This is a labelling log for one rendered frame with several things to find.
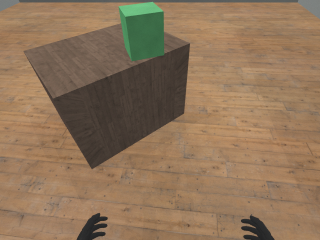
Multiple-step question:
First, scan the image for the right robot hand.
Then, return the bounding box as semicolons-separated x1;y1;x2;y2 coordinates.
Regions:
241;215;275;240

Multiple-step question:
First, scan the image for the carton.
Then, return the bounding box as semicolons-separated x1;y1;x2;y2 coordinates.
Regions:
118;2;164;61

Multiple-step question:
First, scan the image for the pedestal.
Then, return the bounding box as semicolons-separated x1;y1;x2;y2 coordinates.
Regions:
23;23;190;169

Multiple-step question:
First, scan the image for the left robot hand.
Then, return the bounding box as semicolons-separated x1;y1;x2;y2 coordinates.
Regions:
77;213;108;240

